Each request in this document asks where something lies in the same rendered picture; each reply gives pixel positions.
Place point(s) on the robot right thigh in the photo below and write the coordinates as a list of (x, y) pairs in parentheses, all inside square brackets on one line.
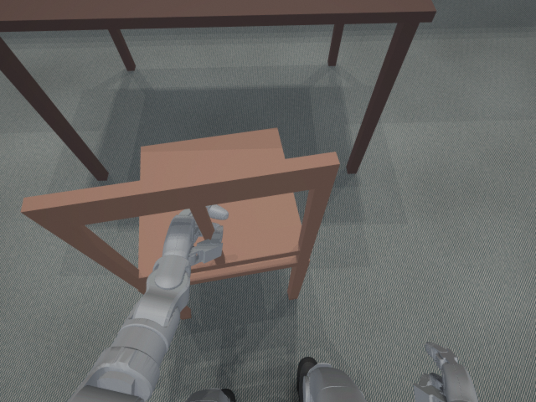
[(325, 384)]

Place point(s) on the left robot upper arm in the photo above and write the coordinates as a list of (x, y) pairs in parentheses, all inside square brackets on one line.
[(95, 394)]

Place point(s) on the chair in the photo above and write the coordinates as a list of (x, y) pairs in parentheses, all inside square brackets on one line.
[(245, 173)]

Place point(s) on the right robot shin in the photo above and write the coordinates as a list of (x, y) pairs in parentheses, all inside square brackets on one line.
[(320, 365)]

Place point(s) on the robot left hand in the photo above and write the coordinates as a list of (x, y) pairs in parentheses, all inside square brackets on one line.
[(183, 232)]

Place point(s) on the robot right hand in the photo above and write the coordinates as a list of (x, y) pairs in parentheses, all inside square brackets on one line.
[(455, 383)]

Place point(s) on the left robot forearm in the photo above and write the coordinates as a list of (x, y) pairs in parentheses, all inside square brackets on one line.
[(131, 364)]

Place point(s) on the table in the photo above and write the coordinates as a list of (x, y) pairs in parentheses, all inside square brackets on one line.
[(61, 15)]

